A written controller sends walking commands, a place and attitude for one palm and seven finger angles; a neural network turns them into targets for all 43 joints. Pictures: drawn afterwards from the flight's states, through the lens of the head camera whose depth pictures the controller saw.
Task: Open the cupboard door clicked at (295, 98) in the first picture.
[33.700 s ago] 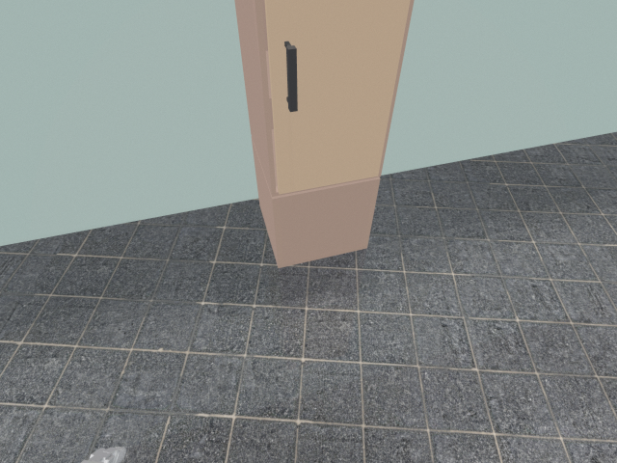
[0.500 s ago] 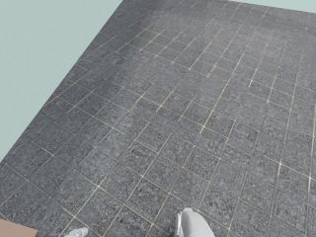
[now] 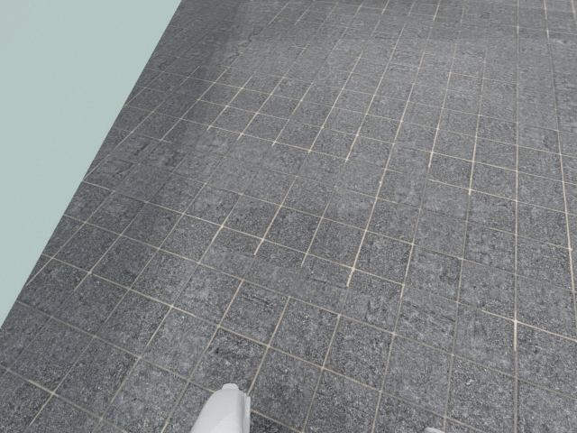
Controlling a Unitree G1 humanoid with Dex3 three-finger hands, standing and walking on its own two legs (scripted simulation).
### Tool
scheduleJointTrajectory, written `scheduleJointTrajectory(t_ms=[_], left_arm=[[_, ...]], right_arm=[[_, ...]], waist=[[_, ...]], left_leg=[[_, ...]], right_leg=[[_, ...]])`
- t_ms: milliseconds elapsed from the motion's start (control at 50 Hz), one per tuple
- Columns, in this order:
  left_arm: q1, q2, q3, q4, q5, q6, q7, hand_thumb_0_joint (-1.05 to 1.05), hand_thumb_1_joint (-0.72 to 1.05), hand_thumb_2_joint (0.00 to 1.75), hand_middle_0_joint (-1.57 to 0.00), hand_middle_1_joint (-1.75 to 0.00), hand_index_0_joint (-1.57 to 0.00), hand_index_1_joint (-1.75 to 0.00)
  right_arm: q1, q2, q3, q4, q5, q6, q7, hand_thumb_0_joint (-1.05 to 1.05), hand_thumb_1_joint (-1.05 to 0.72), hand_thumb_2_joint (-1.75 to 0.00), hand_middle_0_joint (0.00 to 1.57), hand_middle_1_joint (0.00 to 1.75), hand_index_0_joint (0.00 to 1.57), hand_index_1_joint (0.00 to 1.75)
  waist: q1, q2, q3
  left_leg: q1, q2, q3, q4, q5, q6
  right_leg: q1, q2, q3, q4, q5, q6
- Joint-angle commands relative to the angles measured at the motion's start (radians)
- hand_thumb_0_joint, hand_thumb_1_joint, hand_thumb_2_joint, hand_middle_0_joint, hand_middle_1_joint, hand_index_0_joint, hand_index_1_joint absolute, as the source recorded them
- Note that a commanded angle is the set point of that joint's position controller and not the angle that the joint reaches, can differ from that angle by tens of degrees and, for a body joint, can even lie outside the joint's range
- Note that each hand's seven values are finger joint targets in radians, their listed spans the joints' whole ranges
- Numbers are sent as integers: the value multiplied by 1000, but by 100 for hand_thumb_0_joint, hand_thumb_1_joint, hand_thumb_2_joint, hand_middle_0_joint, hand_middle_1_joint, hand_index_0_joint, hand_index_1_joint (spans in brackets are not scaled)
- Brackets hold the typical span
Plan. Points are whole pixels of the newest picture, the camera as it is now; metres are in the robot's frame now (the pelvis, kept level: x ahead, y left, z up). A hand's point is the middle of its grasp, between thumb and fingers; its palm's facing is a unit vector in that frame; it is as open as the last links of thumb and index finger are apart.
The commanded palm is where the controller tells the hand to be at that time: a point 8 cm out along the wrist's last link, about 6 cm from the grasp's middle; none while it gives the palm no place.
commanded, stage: walk to a spot facing it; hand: left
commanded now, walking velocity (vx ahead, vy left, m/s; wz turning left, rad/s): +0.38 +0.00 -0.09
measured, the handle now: out of the picture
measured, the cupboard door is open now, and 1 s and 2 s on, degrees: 49 49 49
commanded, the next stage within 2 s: turn to face it in 0.66 s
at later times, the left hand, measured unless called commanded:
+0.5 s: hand (200, 313) +0.34 +0.21 -0.17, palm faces -0.07 -0.98 -0.17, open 7.3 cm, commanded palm none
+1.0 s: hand (261, 222) +0.55 +0.11 -0.17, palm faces -0.11 -0.97 -0.23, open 7.2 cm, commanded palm none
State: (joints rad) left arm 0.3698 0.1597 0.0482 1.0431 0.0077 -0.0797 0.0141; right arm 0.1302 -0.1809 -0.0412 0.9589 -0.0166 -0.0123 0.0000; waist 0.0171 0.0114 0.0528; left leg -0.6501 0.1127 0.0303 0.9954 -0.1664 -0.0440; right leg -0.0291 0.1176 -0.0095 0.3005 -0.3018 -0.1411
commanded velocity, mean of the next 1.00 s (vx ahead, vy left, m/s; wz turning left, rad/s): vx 0.25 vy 0.00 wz -0.01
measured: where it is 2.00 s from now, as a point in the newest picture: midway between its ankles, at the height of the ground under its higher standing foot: (342, 310)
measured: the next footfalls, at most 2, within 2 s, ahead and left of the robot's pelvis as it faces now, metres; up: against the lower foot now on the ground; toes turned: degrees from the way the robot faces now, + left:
left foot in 0.20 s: +0.24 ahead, +0.09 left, +0.00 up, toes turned +4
right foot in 0.70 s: +0.49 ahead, -0.09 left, +0.00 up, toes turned -16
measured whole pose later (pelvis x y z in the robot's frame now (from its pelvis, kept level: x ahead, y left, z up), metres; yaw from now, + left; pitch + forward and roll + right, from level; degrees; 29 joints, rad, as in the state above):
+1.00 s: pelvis +0.49 -0.06 +0.00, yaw -7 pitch +0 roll +1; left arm 0.26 0.15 0.02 1.06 0.01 -0.06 0.03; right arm 0.25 -0.15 -0.03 1.07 -0.01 0.01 -0.03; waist -0.05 0.01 0.06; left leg -0.58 0.10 0.03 1.00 -0.23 -0.04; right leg -0.09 0.06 -0.19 0.37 -0.28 -0.12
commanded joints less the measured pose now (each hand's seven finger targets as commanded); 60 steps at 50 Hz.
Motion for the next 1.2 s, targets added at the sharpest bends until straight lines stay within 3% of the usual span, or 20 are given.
scheduleJointTrajectory(t_ms=[0, 80, 140, 160, 180, 200, 260, 340, 560, 620, 660, 680, 700, 720, 760, 820, 860, 960, 1040, 1180], left_arm=[[170, 88, 6, 17, 3, -17, 17, 0, 90, 90, -20, -30, -20, -30], [175, 112, 4, 42, 8, -18, 27, 0, 90, 90, -20, -30, -20, -30], [111, 147, 13, 40, 2, -25, 27, 0, 90, 90, -20, -30, -20, -30], [99, 118, 11, 27, -10, -27, 20, 0, 90, 90, -20, -30, -20, -30], [157, 54, -5, 7, -26, -27, 6, 0, 90, 90, -20, -30, -20, -30], [101, 94, 5, -7, -12, -22, 11, 0, 90, 90, -20, -30, -20, -30], [19, 37, 14, -7, 23, 14, -16, 0, 90, 90, -20, -30, -20, -30], [42, -18, 5, 2, 27, 48, -26, 0, 90, 90, -20, -30, -20, -30], [-268, 19, -11, -89, 12, 50, -43, 0, 90, 90, -20, -30, -20, -30], [-152, 59, -2, -66, 12, 43, -31, 0, 90, 90, -20, -30, -20, -30], [59, 109, 18, -6, 17, 27, -23, 0, 90, 90, -20, -30, -20, -30], [190, 191, 39, 32, 23, 16, -13, 0, 90, 90, -20, -30, -20, -30], [211, 264, 55, 36, 8, 17, -6, 0, 90, 90, -20, -30, -20, -30], [133, 254, 50, 8, -7, 23, 4, 0, 90, 90, -20, -30, -20, -30], [0, 148, 17, -9, -9, 18, 11, 0, 90, 90, -20, -30, -20, -30], [-72, 70, -18, -23, -3, -8, 11, 0, 90, 90, -20, -30, -20, -30], [-69, 40, -20, -19, -1, -13, 13, 0, 90, 90, -20, -30, -20, -30], [-32, 75, -11, -8, -6, 4, 18, 0, 90, 90, -20, -30, -20, -30], [-7, 107, -1, -15, 1, 24, 21, 0, 90, 90, -20, -30, -20, -30], [-45, 180, 26, -59, 4, 45, 16, 0, 90, 90, -20, -30, -20, -30]], right_arm=[[-93, -40, -5, -71, 6, -21, 9, 0, -90, -90, 20, 30, 20, 30], [-116, -43, -2, -64, 6, -32, 10, 0, -90, -90, 20, 30, 20, 30], [168, -95, -21, 26, -1, -45, -14, 0, -90, -90, 20, 30, 20, 30], [320, -162, -41, 63, -18, -48, -24, 0, -90, -90, 20, 30, 20, 30], [422, -258, -63, 75, -28, -50, -28, 0, -90, -90, 20, 30, 20, 30], [355, -220, -49, 62, -4, -38, -24, 0, -90, -90, 20, 30, 20, 30], [209, -66, -8, 39, -6, -68, -30, 0, -90, -90, 20, 30, 20, 30], [283, -47, 2, 89, 2, -95, -34, 0, -90, -90, 20, 30, 20, 30], [464, -84, 18, 162, -5, -69, -39, 0, -90, -90, 20, 30, 20, 30], [437, -117, 12, 163, -4, -62, -43, 0, -90, -90, 20, 30, 20, 30], [380, -135, 7, 147, 5, -61, -40, 0, -90, -90, 20, 30, 20, 30], [373, -105, 4, 133, 21, -63, -29, 0, -90, -90, 20, 30, 20, 30], [412, -46, 6, 113, 28, -69, -32, 0, -90, -90, 20, 30, 20, 30], [343, -77, -3, 98, 24, -59, -29, 0, -90, -90, 20, 30, 20, 30], [256, -18, 0, 94, 12, -40, -24, 0, -90, -90, 20, 30, 20, 30], [389, 47, 14, 154, 8, 5, -22, 0, -90, -90, 20, 30, 20, 30], [394, 55, 14, 160, 8, 19, -25, 0, -90, -90, 20, 30, 20, 30], [231, 1, 7, 112, 16, 29, -21, 0, -90, -90, 20, 30, 20, 30], [113, -27, 6, 63, 9, 36, -12, 0, -90, -90, 20, 30, 20, 30], [213, -105, -13, 39, -10, 30, -10, 0, -90, -90, 20, 30, 20, 30]], waist=[[35, -124, 32], [5, -127, 23], [-142, -114, -92], [-205, -36, -178], [-186, 209, -344], [-138, 94, -271], [-37, 28, 71], [5, 53, -4], [-43, 96, 86], [26, 110, 21], [126, 95, -85], [174, -48, -182], [124, -242, -265], [110, -125, -171], [24, -37, 2], [-81, -54, 10], [-92, -101, -16], [-56, -160, -23], [-36, -146, 13], [-116, -97, -68]], left_leg=[[-94, -48, 62, -109, -2, 16], [89, -129, 133, -296, -70, 56], [512, -162, 112, -449, 26, 130], [794, 11, -105, -469, 83, 208], [989, 347, -535, -542, 193, 355], [869, 384, -606, -671, 104, 375], [444, 222, -281, -783, 35, 213], [510, 131, -4, -750, 439, 144], [645, 134, 118, -735, 804, 93], [697, 167, 128, -565, 1073, 83], [588, 130, 146, -275, 972, 63], [368, 43, 174, 20, 562, 54], [95, -121, 132, 386, -417, 20], [36, -64, -18, 441, -386, 50], [55, -3, -46, 357, -225, 35], [205, 0, -32, 204, -132, 21], [208, -9, -11, 113, -90, 11], [101, -30, 44, -8, -49, 6], [74, -52, 91, -107, -101, 12], [385, -123, 120, -386, -55, 86]], right_leg=[[159, -279, 160, -8, 950, 103], [165, -287, 152, 69, 1186, 86], [-1, -263, 110, 378, 1219, 115], [-252, -204, 84, 635, 891, 134], [-463, -64, 19, 1056, -67, 135], [-534, -91, 88, 1181, -191, 100], [-570, -186, 75, 1121, 20, 126], [-581, -187, 24, 986, 84, 151], [-510, -131, -138, 429, 190, 84], [-358, -83, -154, 377, 100, 36], [-43, -79, -138, 257, 158, 4], [199, -276, 112, 217, 307, -75], [358, -564, 559, 125, 539, -208], [225, -567, 526, 28, 423, -207], [-59, -457, 280, 2, 586, -90], [-240, -362, -3, -39, 745, 26], [-212, -331, -81, -36, 840, 85], [-40, -341, -142, 33, 1065, 172], [26, -383, -151, 92, 1092, 143], [-27, -415, -197, 478, 986, 111]])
